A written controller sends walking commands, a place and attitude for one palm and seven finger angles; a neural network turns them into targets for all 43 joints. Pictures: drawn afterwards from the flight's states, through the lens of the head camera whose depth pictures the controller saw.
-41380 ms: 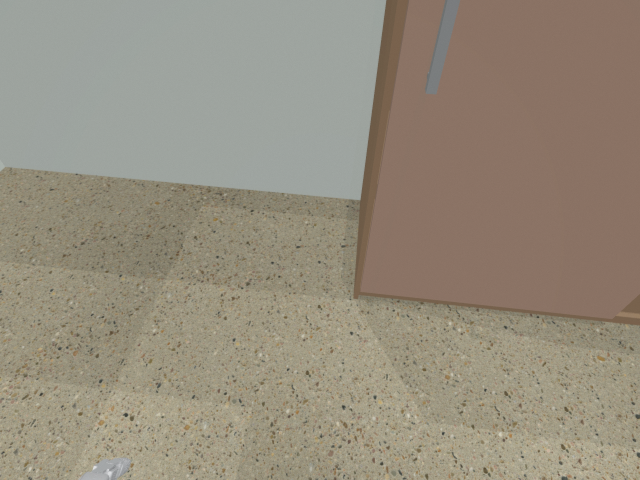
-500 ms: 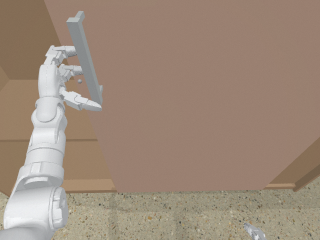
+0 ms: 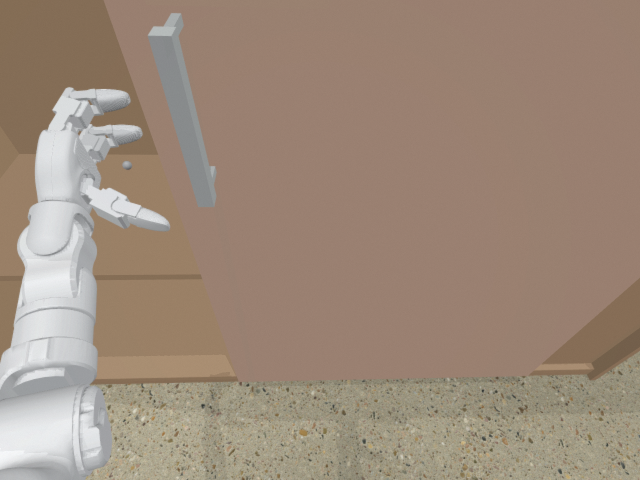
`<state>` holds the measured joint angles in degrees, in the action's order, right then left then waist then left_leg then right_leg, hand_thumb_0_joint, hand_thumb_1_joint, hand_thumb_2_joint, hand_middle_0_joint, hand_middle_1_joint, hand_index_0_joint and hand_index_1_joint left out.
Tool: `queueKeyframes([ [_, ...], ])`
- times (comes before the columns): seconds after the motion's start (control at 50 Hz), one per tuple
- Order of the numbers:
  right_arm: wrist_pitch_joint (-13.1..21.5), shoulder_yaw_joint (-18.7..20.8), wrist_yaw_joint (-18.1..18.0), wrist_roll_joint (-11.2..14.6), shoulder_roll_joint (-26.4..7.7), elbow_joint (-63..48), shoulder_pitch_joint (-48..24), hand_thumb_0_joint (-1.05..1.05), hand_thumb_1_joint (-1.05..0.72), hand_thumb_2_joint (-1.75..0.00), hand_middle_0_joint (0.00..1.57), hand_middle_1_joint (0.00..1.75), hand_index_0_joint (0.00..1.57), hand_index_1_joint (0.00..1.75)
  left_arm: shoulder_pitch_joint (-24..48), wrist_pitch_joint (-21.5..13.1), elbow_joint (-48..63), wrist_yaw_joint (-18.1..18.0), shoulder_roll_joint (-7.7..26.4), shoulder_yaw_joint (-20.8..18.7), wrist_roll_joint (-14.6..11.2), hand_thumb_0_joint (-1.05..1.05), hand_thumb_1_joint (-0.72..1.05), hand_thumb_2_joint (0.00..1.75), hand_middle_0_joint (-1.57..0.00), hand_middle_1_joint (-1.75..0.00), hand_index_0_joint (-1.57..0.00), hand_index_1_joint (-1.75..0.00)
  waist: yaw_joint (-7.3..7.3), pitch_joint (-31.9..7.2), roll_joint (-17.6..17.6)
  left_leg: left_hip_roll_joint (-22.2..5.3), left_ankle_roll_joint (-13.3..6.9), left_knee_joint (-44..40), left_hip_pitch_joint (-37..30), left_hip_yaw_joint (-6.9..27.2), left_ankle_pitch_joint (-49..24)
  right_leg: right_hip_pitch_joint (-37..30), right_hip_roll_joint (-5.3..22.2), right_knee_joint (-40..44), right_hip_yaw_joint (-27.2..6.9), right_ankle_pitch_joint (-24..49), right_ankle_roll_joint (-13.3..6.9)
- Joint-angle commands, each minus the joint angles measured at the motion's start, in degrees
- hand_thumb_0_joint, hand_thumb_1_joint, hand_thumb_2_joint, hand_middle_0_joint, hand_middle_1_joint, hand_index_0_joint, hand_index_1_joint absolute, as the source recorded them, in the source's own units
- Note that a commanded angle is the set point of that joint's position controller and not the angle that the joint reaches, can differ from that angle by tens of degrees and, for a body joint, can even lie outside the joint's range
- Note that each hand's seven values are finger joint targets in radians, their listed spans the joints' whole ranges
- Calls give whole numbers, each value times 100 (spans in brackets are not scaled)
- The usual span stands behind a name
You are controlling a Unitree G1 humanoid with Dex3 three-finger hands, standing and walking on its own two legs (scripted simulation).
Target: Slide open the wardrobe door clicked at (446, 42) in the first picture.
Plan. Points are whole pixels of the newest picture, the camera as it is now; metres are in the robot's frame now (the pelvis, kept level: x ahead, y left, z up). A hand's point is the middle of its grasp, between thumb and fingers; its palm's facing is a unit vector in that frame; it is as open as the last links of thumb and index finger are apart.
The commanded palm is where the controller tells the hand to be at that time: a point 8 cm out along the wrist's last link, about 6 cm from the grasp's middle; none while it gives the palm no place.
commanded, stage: slip the hand off the handle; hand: left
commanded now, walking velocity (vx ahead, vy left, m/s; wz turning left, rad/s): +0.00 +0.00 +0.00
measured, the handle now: (192, 121) +0.47 +0.17 +0.21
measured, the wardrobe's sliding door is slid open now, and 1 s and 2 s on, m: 0.65 0.65 0.65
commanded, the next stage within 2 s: draw the hand back to the body in 0.70 s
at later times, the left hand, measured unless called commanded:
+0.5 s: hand (101, 234) +0.31 +0.23 +0.19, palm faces +0.23 -0.97 -0.10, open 14.7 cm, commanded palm +0.27 +0.27 +0.19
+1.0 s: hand (88, 261) +0.28 +0.23 +0.19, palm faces +0.04 -1.00 -0.04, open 14.7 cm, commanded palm +0.24 +0.27 +0.19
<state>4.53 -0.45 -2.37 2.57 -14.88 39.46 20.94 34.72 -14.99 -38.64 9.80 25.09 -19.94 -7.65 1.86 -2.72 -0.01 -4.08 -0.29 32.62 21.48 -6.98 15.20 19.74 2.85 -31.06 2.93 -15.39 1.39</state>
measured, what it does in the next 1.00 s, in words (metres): stands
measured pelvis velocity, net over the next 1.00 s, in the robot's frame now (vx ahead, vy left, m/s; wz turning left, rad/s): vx -0.01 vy -0.03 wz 0.03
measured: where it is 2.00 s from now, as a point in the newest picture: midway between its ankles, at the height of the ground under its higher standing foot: outside the picture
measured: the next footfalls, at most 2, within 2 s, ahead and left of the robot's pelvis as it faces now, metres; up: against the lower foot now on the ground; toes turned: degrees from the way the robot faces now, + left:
none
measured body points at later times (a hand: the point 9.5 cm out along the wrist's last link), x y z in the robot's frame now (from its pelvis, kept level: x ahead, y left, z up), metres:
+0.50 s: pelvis -0.01 -0.02 +0.00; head -0.03 -0.04 +0.45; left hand +0.29 +0.28 +0.20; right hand +0.19 -0.24 -0.07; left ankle +0.01 +0.11 -0.73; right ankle +0.00 -0.14 -0.73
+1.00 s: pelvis -0.01 -0.03 +0.00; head -0.05 -0.06 +0.45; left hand +0.27 +0.28 +0.19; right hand +0.17 -0.27 -0.08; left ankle +0.01 +0.11 -0.73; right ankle +0.00 -0.14 -0.73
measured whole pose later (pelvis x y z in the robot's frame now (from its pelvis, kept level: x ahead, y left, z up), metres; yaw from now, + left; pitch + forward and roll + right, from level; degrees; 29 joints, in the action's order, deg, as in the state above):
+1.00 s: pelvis -0.01 -0.03 +0.00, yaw +2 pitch -4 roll +0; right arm 9.9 -3.6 -6.2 5.1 -16.2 37.1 14.3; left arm 10.0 8.9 -12.5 24.1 25.0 -22.8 -19.6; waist -1.5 -2.8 -3.4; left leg -4.6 1.5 28.2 11.7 -4.8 12.6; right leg 10.5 1.9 -29.6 5.0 -15.5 -0.5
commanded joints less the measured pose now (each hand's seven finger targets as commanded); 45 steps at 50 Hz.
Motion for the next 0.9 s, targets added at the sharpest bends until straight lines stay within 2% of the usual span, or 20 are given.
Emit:
queueKeyframes([
  [0.0,303,322,-47,8,-912,-898,-410,0,-90,-90,20,30,20,30,1605,-146,2009,-55,1317,-372,-229,0,-55,20,-25,-115,-25,-115,-270,-1746,-251,186,-125,-369,-1272,581,-1700,-469,-424,270,18,1490,-271],
  [0.04,328,283,-50,42,-848,-964,-569,0,-90,-90,20,30,20,30,1555,23,2374,-116,1013,-150,-248,0,-55,20,-25,-115,-25,-115,-250,-1452,-366,197,-109,-475,-1165,579,-1489,-408,-412,299,37,1354,-266],
  [0.1,351,281,-89,12,-867,-1010,-675,0,-90,-90,20,30,20,30,1100,176,2850,-272,1356,-529,-220,0,-55,20,-25,-115,-25,-115,-368,-1477,-255,199,-132,-499,-1176,544,-1463,-568,-406,331,27,1336,-258],
  [0.14,399,240,-93,30,-763,-1033,-804,0,-90,-90,20,30,20,30,1218,234,3180,-317,938,-151,-187,0,-55,20,-25,-115,-25,-115,-261,-1391,-430,221,-122,-514,-1276,537,-1342,-449,-400,357,26,1251,-247],
  [0.22,486,217,-151,29,-745,-1031,-952,0,-90,-90,20,30,20,30,930,295,3576,-291,851,-65,-208,0,-55,20,-25,-115,-25,-115,-260,-1431,-488,224,-128,-513,-1448,544,-1254,-454,-394,411,14,1185,-248],
  [0.32,510,136,-242,90,-715,-998,-1141,0,-90,-90,20,30,20,30,517,557,3370,-127,726,-22,-356,0,-55,20,-25,-115,-25,-115,-256,-962,-126,269,-136,-632,-1217,535,-691,-449,-356,584,18,784,-217],
  [0.34,531,125,-241,95,-681,-1052,-1231,0,-90,-90,20,30,20,30,373,589,3543,-99,623,43,-375,0,-55,20,-25,-115,-25,-115,-319,-1006,-301,292,-133,-626,-1271,513,-717,-498,-346,581,1,812,-232],
  [0.4,552,100,-267,85,-693,-1056,-1283,0,-90,-90,20,30,20,30,86,668,3591,-65,814,-191,-455,0,-55,20,-25,-115,-25,-115,-357,-979,-52,303,-158,-602,-1238,475,-747,-596,-325,623,-15,899,-193],
  [0.44,592,87,-256,66,-641,-1124,-1377,0,-90,-90,20,30,20,30,-39,595,3972,-54,824,-276,-491,0,-55,20,-25,-115,-25,-115,-426,-1147,-133,337,-158,-592,-1296,452,-888,-775,-308,580,-30,1081,-196],
  [0.5,621,69,-251,56,-640,-1119,-1434,0,-90,-90,20,30,20,30,-329,525,4062,-16,997,-485,-544,0,-55,20,-25,-115,-25,-115,-460,-1019,-47,335,-165,-568,-1230,413,-896,-809,-295,590,-58,1137,-170],
  [0.52,643,55,-258,70,-622,-1112,-1500,0,-90,-90,20,30,20,30,-212,490,4193,12,982,-429,-542,0,-55,20,-25,-115,-25,-115,-421,-918,-272,348,-156,-572,-1221,392,-848,-766,-282,613,-68,1092,-171],
  [0.58,718,31,-304,69,-601,-1062,-1520,0,-90,-90,20,30,20,30,23,463,4228,86,788,-174,-567,0,-55,20,-25,-115,-25,-115,-303,-713,-384,364,-147,-590,-1259,422,-592,-542,-297,703,-79,764,-166],
  [0.6,737,39,-327,74,-619,-1019,-1498,0,-90,-90,20,30,20,30,76,480,4097,101,833,-189,-582,0,-55,20,-25,-115,-25,-115,-252,-589,-185,338,-165,-570,-1210,412,-486,-465,-286,772,-117,630,-135],
  [0.68,810,26,-395,71,-639,-954,-1517,0,-90,-90,20,30,20,30,139,532,3871,210,845,-129,-622,0,-55,20,-25,-115,-25,-115,-267,-563,-287,378,-155,-604,-1140,475,-226,-420,-242,845,-163,243,-145],
  [0.7,827,39,-393,78,-656,-950,-1507,0,-90,-90,20,30,20,30,77,531,3840,213,919,-192,-636,0,-55,20,-25,-115,-25,-115,-287,-615,-122,355,-165,-583,-1116,470,-226,-452,-228,856,-182,216,-127],
  [0.74,871,48,-379,61,-642,-994,-1542,0,-90,-90,20,30,20,30,-50,514,3928,216,913,-261,-658,0,-55,20,-25,-115,-25,-115,-387,-909,-191,383,-168,-581,-1135,481,-330,-610,-204,781,-189,334,-135],
  [0.78,885,50,-367,52,-653,-964,-1530,0,-90,-90,20,30,20,30,-113,495,3890,211,1050,-449,-694,0,-55,20,-25,-115,-25,-115,-437,-1015,-218,389,-149,-570,-1115,481,-426,-693,-205,725,-177,463,-142],
  [0.8,889,51,-352,56,-667,-947,-1510,0,-90,-90,20,30,20,30,-311,494,3710,196,1126,-555,-718,0,-55,20,-25,-115,-25,-115,-467,-902,-66,366,-153,-552,-1005,471,-388,-688,-193,736,-202,420,-125],
  [0.82,909,-8,-406,179,-835,-1006,-1633,0,-90,-90,20,30,20,30,-490,1104,3033,736,1200,-362,-1005,0,-55,20,-25,-115,-25,-115,-442,-1064,-150,372,-200,-689,-1055,486,-291,-1054,-140,776,-257,601,-166],
  [0.88,935,-44,-494,235,-809,-1293,-1832,0,-90,-90,20,30,20,30,-355,1852,3723,1334,1816,-958,-1242,0,-55,20,-25,-115,-25,-115,-651,-1344,-212,419,-225,-692,-1160,484,-732,-1452,-84,725,-279,1221,-147],
])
